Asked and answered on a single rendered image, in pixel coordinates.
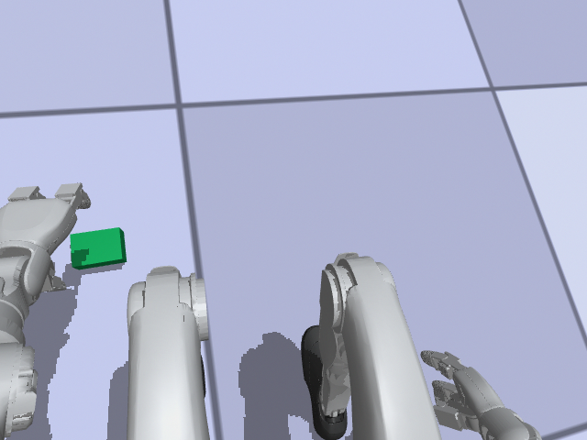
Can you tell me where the right robot hand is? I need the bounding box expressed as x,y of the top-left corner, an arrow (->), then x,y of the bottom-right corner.
420,350 -> 505,434

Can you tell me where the left robot arm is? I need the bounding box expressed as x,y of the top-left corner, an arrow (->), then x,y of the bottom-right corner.
0,240 -> 51,440

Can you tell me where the left robot hand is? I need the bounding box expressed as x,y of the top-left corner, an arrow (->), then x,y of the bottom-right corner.
0,183 -> 91,292

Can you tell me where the right robot foot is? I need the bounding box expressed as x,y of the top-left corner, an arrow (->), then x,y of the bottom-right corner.
301,325 -> 348,440

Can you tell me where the right robot arm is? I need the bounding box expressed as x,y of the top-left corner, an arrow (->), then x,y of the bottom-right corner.
479,408 -> 542,440

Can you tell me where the small box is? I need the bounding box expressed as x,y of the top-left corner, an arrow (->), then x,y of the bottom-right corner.
70,227 -> 127,270

